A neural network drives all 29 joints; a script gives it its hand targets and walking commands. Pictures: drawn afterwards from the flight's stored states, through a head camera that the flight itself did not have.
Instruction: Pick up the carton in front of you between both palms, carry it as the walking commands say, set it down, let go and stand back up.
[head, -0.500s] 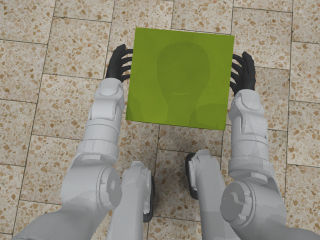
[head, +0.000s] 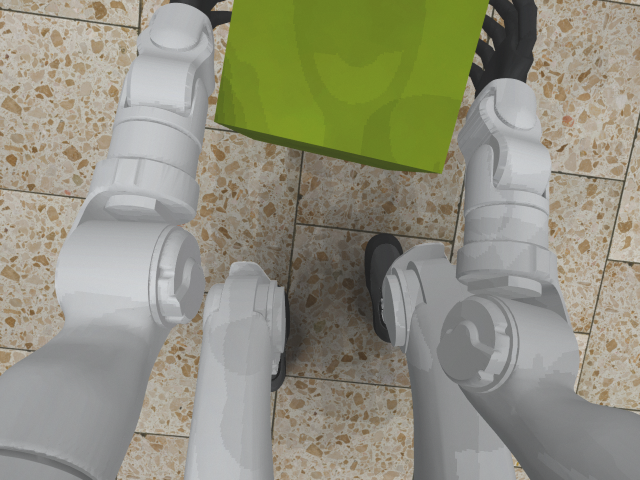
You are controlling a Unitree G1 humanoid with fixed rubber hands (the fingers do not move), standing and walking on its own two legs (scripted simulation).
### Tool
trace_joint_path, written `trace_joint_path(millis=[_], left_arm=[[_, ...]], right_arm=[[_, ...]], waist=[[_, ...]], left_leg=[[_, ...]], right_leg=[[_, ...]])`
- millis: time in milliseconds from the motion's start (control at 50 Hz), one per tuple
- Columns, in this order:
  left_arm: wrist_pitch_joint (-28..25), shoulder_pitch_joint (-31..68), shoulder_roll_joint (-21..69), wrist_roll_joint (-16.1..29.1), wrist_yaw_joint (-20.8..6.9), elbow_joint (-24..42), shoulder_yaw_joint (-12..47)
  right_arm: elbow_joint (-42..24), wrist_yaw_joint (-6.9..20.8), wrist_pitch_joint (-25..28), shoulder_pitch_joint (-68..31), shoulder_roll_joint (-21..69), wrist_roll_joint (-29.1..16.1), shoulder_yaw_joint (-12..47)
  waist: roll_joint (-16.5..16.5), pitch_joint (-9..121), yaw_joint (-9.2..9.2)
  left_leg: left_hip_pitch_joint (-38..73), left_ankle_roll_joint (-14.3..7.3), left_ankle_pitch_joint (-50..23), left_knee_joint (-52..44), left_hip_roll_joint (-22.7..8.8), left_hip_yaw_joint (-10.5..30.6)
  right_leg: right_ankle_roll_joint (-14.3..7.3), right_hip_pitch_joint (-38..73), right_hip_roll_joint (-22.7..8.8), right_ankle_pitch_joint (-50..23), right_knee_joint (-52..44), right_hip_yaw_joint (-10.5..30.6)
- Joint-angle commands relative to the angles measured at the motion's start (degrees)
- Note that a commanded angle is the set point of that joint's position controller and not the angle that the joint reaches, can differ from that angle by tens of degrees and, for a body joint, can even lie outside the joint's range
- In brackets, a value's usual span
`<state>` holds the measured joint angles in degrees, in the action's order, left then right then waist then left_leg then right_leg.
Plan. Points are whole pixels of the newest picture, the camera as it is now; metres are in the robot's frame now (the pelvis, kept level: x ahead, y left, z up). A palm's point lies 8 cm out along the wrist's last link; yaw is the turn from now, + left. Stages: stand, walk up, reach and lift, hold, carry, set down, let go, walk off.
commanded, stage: set down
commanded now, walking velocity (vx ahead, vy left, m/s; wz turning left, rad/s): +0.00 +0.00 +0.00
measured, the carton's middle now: (343, 66) +0.53 -0.05 -0.21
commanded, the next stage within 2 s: none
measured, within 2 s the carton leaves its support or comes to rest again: rests again in 1.42 s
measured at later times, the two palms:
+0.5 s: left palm (225, 30) +0.58 +0.09 -0.23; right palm (482, 60) +0.52 -0.20 -0.19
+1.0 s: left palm (229, 41) +0.57 +0.09 -0.25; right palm (482, 65) +0.52 -0.21 -0.22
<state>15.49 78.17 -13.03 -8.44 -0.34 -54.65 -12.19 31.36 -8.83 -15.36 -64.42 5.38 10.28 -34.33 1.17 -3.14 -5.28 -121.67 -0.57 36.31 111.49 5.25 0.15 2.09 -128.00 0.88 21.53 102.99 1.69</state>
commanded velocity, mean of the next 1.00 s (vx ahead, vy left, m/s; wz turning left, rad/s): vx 0.00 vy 0.00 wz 0.00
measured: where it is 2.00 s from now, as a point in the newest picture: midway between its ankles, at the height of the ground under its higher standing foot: (329, 330)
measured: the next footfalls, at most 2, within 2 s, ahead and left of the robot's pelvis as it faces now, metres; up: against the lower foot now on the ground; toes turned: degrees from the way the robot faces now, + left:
none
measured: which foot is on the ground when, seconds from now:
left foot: down 0.00-1.00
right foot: down 0.00-1.00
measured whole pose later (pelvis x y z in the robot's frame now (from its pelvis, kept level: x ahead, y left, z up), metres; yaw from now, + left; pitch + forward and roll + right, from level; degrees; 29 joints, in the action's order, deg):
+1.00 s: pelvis +0.00 +0.01 -0.07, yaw -2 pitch +42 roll -4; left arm 13.5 90.3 -18.2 -7.3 -1.6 -65.9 -3.6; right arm 56.8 -4.0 -10.3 -82.1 -7.5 7.5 -38.7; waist -3.3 -15.3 -8.5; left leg -128.7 -1.9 39.6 126.8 6.4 0.6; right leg 4.2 -134.0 1.0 23.9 115.9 0.9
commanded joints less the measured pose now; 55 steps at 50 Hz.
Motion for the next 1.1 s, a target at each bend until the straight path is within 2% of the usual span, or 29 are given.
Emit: trace_joint_path(millis=[0, 80, 120, 160, 220, 320, 400, 480, 640, 740, 780, 1080], left_arm=[[-2.8, 29.7, 47.8, 7.0, -12.3, 3.9, 18.2], [-3.2, 33.4, 46.3, 9.2, -12.3, 3.8, 20.5], [-4.1, 36.2, 45.0, 9.8, -12.1, 4.8, 20.8], [-4.4, 35.7, 43.5, 8.4, -11.9, 2.7, 19.8], [-4.3, 34.2, 42.7, 7.0, -11.4, 1.6, 19.1], [-5.4, 36.8, 44.5, 9.0, -9.9, 5.7, 22.8], [-5.4, 36.1, 44.8, 9.1, -8.8, 5.9, 23.8], [-5.5, 35.9, 43.7, 8.7, -8.3, 4.8, 23.1], [-6.1, 37.3, 38.5, 8.1, -8.6, 1.3, 20.3], [-6.3, 38.3, 36.0, 7.8, -9.1, 0.5, 19.5], [-6.5, 38.6, 35.5, 7.9, -9.3, 0.3, 19.5], [-4.9, 30.5, 28.4, 1.2, -10.1, -5.9, 13.2]], right_arm=[[1.5, 11.2, 0.6, -40.2, 41.5, -6.5, 30.3], [1.8, 11.0, 1.2, -42.0, 39.8, -8.2, 30.6], [6.3, 11.5, 1.2, -38.3, 41.5, -8.5, 28.2], [11.2, 12.4, 1.0, -36.0, 41.6, -7.8, 24.2], [14.0, 13.7, 1.1, -35.1, 40.8, -7.3, 20.9], [14.6, 14.9, 2.1, -34.6, 41.7, -10.0, 21.1], [16.3, 16.1, 2.0, -33.2, 41.0, -10.3, 19.6], [16.8, 16.6, 2.0, -33.2, 39.4, -9.5, 17.7], [20.3, 16.1, 2.1, -33.0, 36.6, -7.3, 13.8], [23.0, 15.6, 2.7, -33.1, 34.5, -6.7, 11.6], [24.2, 15.3, 3.1, -32.9, 33.8, -6.4, 11.0], [29.2, 15.3, 3.7, -31.2, 27.4, -5.1, 7.2]], waist=[[3.0, 65.5, -1.92], [4.6, 65.1, -2.72], [6.3, 62.7, -2.81], [8.5, 57.6, -2.86], [10.8, 52.7, -2.89], [14.9, 56.5, -4.09], [17.1, 56.2, -4.58], [16.2, 53.9, -4.55], [12.1, 47.2, -3.75], [12.4, 42.9, -3.75], [12.3, 41.5, -4.08], [9.0, 29.8, -0.87]], left_leg=[[15.8, -0.3, -12.9, -11.9, 3.6, -1.2], [16.3, -0.2, -14.0, -9.2, 3.1, -1.1], [15.2, -0.2, -14.7, -8.4, 2.9, -0.9], [14.9, -0.3, -15.8, -7.5, 2.4, -0.2], [16.1, -0.1, -18.0, -6.2, 2.0, 0.5], [24.8, 1.1, -31.2, -3.8, 1.0, 2.6], [30.1, 1.6, -38.4, -2.9, 0.0, 4.5], [27.7, 1.3, -35.9, -2.7, 0.1, 4.6], [16.3, 0.2, -21.8, -2.9, 0.9, 3.0], [12.6, -0.3, -16.9, -2.6, 0.8, 2.4], [12.0, -0.4, -16.8, -2.2, 0.6, 2.6], [8.8, -1.9, -14.7, -1.1, -0.4, 3.8]], right_leg=[[1.3, 52.8, 5.8, -14.3, 0.6, -5.5], [0.9, 52.1, 5.3, -15.7, 3.7, -5.9], [0.5, 50.3, 5.3, -17.3, 5.2, -5.6], [0.5, 44.6, 5.0, -17.0, 6.7, -5.6], [0.6, 37.9, 4.7, -16.0, 8.2, -5.8], [0.6, 32.6, 4.2, -20.7, 10.7, -6.5], [0.9, 25.2, 3.7, -18.9, 11.7, -7.0], [0.9, 24.2, 3.5, -17.5, 12.1, -6.9], [0.5, 28.7, 3.5, -14.8, 12.7, -6.4], [0.2, 28.4, 3.7, -12.9, 12.7, -5.6], [0.0, 28.4, 3.7, -13.1, 12.9, -5.4], [0.2, 23.6, 4.2, -8.6, 14.0, -3.9]])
